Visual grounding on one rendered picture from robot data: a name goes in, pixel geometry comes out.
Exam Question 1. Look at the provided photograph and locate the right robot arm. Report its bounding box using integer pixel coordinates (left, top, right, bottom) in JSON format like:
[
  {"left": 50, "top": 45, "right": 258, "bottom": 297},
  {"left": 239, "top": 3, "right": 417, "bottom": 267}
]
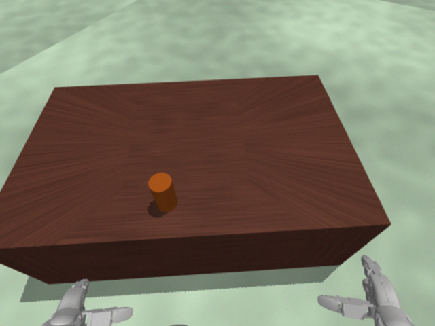
[{"left": 375, "top": 305, "right": 415, "bottom": 326}]

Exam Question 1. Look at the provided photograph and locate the left robot arm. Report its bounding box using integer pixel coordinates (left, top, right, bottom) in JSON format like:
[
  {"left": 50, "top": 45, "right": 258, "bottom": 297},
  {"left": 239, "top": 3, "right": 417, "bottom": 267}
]
[{"left": 42, "top": 308, "right": 82, "bottom": 326}]

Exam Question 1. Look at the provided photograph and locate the left robot hand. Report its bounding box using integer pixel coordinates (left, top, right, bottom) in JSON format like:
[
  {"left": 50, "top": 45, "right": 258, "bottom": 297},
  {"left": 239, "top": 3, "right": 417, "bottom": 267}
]
[{"left": 56, "top": 279, "right": 133, "bottom": 326}]

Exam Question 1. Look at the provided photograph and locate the can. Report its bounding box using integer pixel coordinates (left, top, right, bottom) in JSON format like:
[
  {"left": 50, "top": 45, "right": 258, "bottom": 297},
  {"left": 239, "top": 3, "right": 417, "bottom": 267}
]
[{"left": 148, "top": 173, "right": 177, "bottom": 212}]

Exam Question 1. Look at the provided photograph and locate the right robot hand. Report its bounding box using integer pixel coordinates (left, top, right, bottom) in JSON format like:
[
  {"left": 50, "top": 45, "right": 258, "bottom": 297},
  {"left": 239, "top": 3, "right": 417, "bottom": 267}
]
[{"left": 317, "top": 255, "right": 401, "bottom": 320}]

